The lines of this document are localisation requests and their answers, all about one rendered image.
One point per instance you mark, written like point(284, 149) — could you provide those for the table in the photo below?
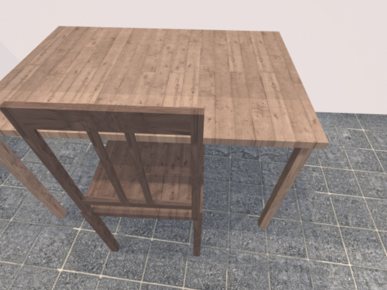
point(246, 82)

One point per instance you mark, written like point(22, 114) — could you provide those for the chair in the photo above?
point(134, 179)

